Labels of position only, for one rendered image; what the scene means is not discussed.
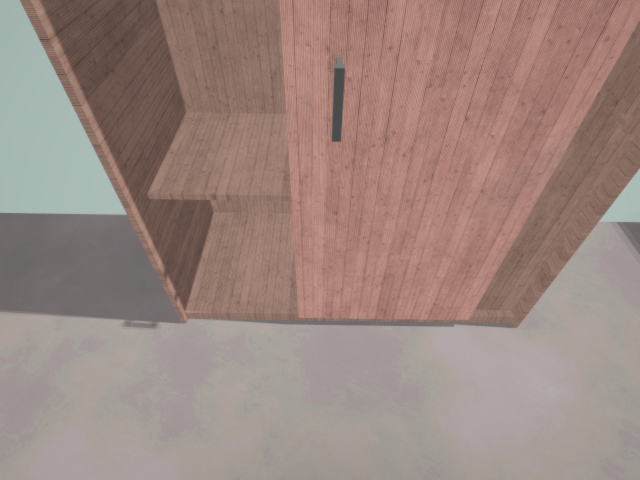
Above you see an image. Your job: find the wardrobe door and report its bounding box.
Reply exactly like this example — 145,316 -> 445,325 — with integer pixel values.
280,0 -> 640,320
475,20 -> 640,310

